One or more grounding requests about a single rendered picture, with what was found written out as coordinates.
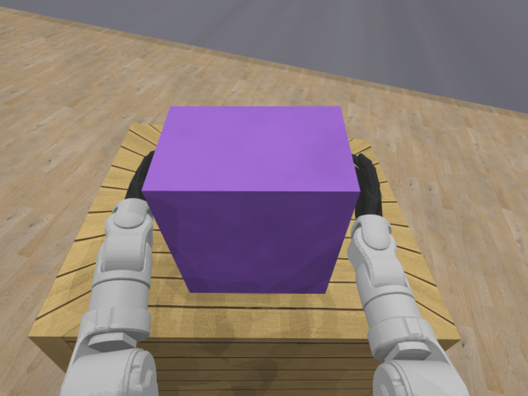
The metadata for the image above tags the robot left upper arm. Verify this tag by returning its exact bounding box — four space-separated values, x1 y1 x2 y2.
62 348 158 396

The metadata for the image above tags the robot left hand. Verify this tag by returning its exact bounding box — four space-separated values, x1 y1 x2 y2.
125 150 155 201

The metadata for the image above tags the left robot forearm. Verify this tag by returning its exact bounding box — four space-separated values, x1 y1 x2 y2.
59 198 153 396

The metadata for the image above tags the right robot forearm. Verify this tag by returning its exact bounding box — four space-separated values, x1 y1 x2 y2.
347 214 469 396

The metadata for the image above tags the robot right upper arm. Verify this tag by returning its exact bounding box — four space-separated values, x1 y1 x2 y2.
373 360 468 396

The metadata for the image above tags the carton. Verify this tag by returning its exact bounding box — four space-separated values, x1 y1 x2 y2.
142 106 361 294

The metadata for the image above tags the robot right hand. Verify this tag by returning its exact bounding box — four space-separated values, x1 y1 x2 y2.
351 153 383 219

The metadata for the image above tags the pedestal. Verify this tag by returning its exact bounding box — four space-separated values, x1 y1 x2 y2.
28 123 461 396

